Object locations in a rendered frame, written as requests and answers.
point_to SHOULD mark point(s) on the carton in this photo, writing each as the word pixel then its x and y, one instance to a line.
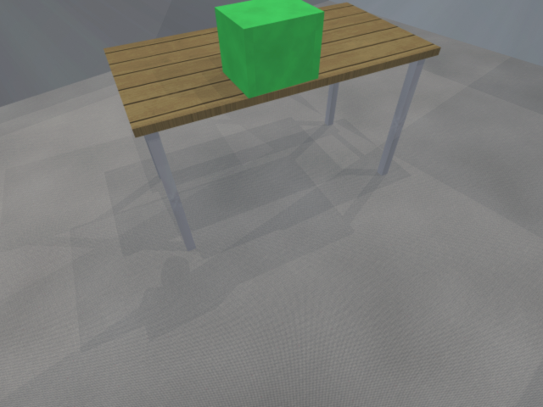
pixel 268 45

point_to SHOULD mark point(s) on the table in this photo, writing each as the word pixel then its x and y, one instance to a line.
pixel 176 80

